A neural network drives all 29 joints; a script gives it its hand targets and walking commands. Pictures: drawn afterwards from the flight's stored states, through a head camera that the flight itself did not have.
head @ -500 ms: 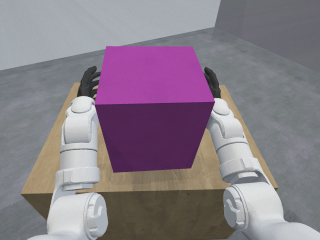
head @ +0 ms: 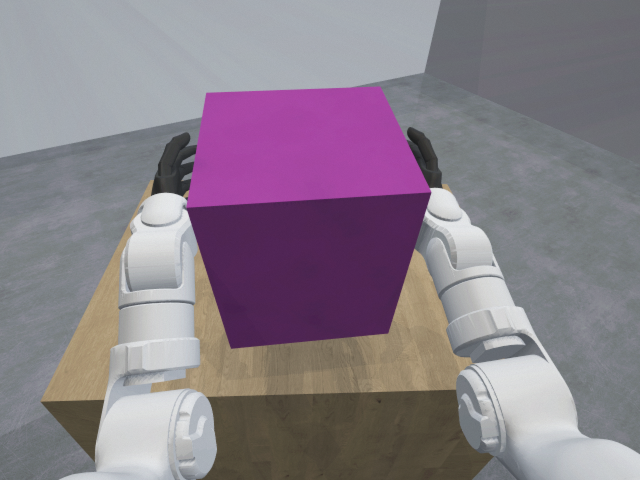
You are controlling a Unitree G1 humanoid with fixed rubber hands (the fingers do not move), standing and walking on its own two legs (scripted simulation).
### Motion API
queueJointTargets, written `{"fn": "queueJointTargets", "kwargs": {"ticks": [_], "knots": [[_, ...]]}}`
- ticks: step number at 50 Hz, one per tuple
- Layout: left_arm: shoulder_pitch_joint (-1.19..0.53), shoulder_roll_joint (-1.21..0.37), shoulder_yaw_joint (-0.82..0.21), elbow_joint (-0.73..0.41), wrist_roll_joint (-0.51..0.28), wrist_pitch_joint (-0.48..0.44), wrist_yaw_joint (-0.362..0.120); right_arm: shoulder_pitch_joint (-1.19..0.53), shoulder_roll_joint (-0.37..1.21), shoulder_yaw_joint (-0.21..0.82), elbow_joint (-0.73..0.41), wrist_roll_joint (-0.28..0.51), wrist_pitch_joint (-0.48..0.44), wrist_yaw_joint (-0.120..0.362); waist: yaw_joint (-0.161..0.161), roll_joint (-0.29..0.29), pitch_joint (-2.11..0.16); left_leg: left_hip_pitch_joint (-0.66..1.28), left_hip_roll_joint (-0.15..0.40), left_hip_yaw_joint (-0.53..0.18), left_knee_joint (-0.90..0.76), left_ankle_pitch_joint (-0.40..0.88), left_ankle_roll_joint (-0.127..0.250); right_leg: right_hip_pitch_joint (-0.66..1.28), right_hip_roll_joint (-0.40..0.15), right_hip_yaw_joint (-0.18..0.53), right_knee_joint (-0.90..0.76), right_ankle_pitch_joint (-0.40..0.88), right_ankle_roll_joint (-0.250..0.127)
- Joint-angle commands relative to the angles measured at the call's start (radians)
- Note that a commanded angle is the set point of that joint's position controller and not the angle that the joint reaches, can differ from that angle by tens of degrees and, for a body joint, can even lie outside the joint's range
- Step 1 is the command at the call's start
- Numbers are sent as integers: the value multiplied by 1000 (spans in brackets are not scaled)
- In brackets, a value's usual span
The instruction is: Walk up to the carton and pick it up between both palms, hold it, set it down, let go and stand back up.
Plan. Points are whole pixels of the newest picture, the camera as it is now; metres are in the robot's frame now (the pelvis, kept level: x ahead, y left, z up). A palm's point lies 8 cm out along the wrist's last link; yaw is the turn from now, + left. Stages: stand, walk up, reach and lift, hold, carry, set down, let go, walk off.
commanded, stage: hold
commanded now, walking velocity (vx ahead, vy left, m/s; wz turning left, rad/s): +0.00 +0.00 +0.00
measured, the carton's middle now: (303, 221) +0.37 -0.01 +0.17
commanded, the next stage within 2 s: none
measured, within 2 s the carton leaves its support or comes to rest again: neither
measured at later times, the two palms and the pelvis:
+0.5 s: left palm (155, 191) +0.36 +0.15 +0.23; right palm (418, 178) +0.37 -0.15 +0.23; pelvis -0.01 +0.00 +0.00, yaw +1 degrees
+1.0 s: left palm (155, 189) +0.36 +0.15 +0.23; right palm (417, 178) +0.37 -0.15 +0.23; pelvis +0.00 -0.01 +0.00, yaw +1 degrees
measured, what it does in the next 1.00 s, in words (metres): stands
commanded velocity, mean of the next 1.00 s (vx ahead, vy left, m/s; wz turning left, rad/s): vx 0.00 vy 0.00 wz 0.00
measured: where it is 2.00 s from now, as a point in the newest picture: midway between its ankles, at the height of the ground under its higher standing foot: outside the picture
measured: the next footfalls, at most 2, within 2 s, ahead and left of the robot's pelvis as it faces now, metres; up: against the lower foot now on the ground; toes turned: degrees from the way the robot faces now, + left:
none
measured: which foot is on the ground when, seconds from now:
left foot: down 0.00-1.00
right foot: down 0.00-1.00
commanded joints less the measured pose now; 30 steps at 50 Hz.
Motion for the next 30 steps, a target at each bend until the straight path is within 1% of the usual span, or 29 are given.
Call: {"fn": "queueJointTargets", "kwargs": {"ticks": [1,3,6,8,11,14,19,25,30], "knots": [[-770,-560,-511,-192,-131,-35,-129,-820,663,447,-377,143,-20,88,49,53,-451,-26,-46,19,-36,493,-52,275,70,-3,31,228,20],[-779,-558,-506,-186,-126,-13,-138,-817,658,426,-363,138,2,84,41,52,-401,-43,-43,27,-56,429,-50,249,67,-1,18,158,17],[-823,-566,-506,-157,-130,7,-155,-818,660,361,-310,103,28,87,9,61,-332,-94,-39,36,-93,292,-53,218,56,2,2,58,12],[-856,-571,-506,-143,-140,9,-165,-826,666,326,-283,81,40,90,-9,73,-323,-124,-39,35,-107,234,-59,221,50,4,4,41,10],[-886,-576,-506,-124,-153,4,-170,-841,674,304,-258,67,51,90,-23,88,-338,-141,-39,28,-108,219,-69,233,48,3,14,55,8],[-893,-570,-483,-95,-149,-1,-173,-850,675,296,-236,60,55,91,-22,85,-344,-151,-39,23,-110,224,-69,249,49,-1,17,67,9],[-893,-556,-445,-64,-135,-9,-177,-876,682,306,-232,66,49,93,0,74,-366,-156,-43,19,-107,242,-60,266,54,-6,20,76,10],[-896,-543,-427,-58,-132,-18,-170,-903,703,338,-257,90,43,93,28,53,-400,-148,-52,23,-96,264,-43,268,58,-4,24,95,17],[-905,-538,-431,-65,-140,-21,-165,-906,718,351,-271,102,48,88,34,45,-409,-149,-57,27,-95,250,-34,260,55,1,26,100,23]]}}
